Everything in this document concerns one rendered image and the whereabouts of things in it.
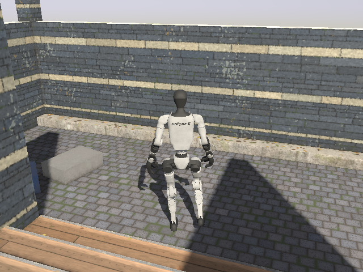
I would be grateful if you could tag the stairs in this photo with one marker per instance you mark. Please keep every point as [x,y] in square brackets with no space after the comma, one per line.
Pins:
[76,259]

